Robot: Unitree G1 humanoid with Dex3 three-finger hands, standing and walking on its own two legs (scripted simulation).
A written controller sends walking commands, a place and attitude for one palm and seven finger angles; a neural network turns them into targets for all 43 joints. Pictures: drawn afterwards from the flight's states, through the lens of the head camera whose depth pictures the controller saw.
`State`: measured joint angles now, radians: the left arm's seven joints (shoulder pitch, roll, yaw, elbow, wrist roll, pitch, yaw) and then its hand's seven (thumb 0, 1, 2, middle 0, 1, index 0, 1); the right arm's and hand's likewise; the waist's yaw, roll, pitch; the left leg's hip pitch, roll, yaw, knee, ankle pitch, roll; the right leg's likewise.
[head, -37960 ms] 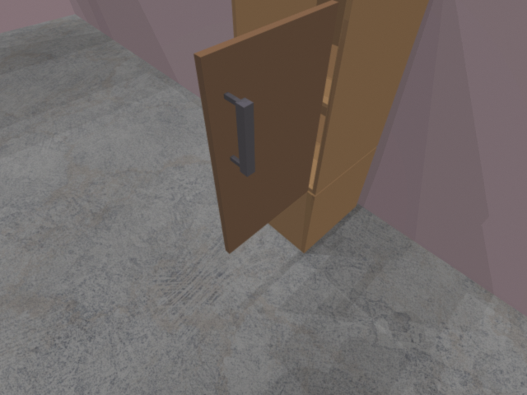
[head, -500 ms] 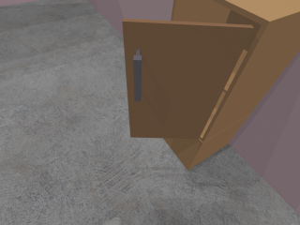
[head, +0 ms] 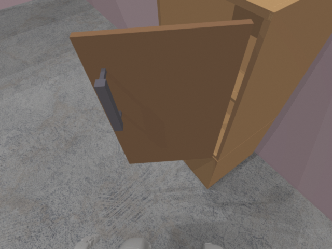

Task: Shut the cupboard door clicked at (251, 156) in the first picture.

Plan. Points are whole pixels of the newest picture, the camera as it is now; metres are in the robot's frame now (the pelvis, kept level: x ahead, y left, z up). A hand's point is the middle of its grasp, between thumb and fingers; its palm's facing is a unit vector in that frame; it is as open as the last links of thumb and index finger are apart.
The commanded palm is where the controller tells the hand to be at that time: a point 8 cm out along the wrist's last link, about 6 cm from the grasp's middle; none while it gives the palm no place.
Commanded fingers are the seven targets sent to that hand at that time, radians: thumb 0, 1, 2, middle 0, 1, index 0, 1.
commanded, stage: come to a stop and stand still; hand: left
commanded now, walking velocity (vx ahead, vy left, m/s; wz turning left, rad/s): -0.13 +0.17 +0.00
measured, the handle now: (111, 102) +0.44 +0.15 +0.09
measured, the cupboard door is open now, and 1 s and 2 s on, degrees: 58 58 58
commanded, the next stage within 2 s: look again from close up in 0.76 s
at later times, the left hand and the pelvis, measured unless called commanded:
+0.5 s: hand out of the picture -0.02 +0.25 -0.17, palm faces +0.07 -0.96 -0.28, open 7.4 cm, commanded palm none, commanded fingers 0.00 0.90 0.90 -0.20 -0.30 -0.20 -0.30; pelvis -0.04 +0.05 -0.01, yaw +1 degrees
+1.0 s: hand out of the picture -0.03 +0.22 -0.17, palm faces +0.04 -0.98 -0.19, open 7.4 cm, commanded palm none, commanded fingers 0.00 0.90 0.90 -0.20 -0.30 -0.20 -0.30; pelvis -0.03 +0.05 +0.01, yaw +2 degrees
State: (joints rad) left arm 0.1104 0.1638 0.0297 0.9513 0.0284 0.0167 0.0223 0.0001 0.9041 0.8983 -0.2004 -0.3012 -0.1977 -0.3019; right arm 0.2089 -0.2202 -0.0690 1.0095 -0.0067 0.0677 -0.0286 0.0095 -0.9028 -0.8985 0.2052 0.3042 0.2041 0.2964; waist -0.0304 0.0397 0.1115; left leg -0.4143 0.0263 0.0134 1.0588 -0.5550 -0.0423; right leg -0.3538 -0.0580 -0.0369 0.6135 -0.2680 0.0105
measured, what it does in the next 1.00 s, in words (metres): steps on the spot: left foot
